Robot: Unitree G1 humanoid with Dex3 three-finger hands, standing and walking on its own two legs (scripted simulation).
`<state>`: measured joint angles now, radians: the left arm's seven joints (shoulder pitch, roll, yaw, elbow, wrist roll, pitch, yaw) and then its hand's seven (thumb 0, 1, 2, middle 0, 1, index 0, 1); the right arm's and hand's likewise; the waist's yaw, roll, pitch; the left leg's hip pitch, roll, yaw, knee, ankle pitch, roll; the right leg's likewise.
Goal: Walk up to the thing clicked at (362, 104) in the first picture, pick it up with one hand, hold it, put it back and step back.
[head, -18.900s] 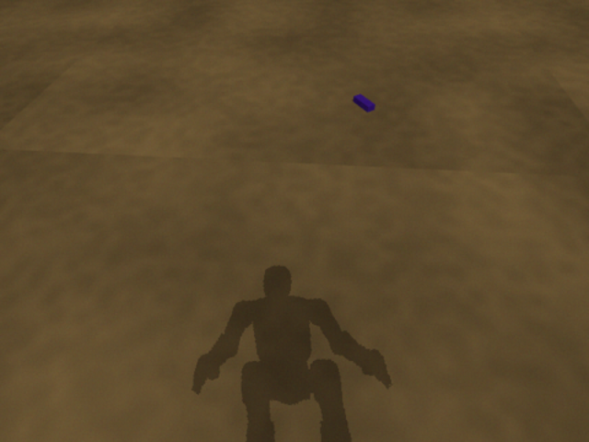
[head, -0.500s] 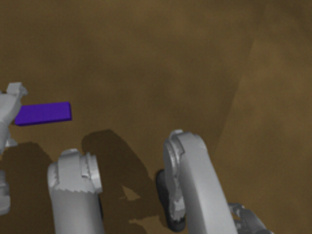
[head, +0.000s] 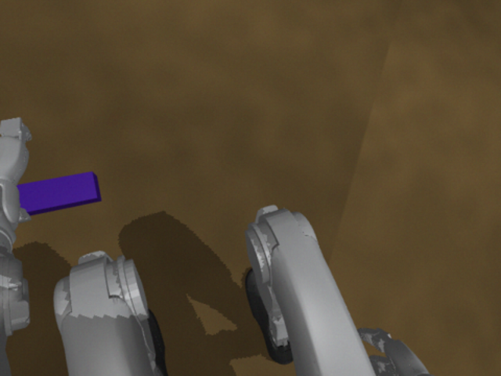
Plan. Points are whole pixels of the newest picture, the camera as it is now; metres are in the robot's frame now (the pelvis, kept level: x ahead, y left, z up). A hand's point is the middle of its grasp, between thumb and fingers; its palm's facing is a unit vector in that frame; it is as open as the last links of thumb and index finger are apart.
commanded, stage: approach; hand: left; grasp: from above
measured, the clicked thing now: (55, 194) +0.46 +0.27 -0.30
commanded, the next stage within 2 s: rest palm in 0.38 s
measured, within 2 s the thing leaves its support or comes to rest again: neither
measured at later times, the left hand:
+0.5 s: hand (14, 199) +0.43 +0.29 -0.19, palm faces -0.37 +0.01 -0.93, open 13.7 cm
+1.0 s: hand (49, 202) +0.44 +0.26 -0.26, palm faces -0.46 -0.10 -0.88, open 14.0 cm
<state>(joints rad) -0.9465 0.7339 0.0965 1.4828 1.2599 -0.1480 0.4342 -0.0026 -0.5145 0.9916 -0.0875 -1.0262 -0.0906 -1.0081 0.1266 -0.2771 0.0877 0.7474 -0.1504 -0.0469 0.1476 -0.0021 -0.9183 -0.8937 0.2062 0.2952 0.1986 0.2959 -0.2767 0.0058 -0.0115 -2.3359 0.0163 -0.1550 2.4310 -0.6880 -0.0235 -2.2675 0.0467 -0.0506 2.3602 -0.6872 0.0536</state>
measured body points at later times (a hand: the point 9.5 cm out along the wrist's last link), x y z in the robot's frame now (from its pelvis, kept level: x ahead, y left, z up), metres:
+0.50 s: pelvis -0.01 +0.01 -0.01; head +0.21 +0.10 +0.37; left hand +0.45 +0.28 -0.14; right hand +0.10 -0.28 -0.10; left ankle +0.07 +0.13 -0.29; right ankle +0.10 -0.12 -0.29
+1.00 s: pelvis +0.00 +0.00 -0.02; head +0.28 +0.09 +0.33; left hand +0.46 +0.27 -0.21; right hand +0.03 -0.27 -0.09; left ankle +0.07 +0.13 -0.29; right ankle +0.10 -0.13 -0.29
